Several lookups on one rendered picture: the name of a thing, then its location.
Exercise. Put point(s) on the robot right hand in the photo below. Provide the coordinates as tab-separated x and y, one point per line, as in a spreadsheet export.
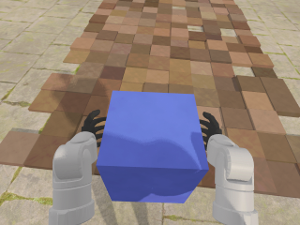
212	125

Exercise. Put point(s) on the right robot forearm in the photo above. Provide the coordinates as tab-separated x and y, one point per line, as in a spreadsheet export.
234	179

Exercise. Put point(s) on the carton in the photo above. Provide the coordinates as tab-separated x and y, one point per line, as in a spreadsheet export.
152	148

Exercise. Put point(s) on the robot left hand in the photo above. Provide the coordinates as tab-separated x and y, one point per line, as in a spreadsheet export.
89	124

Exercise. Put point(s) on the left robot forearm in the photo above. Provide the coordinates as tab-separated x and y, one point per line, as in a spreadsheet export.
72	202

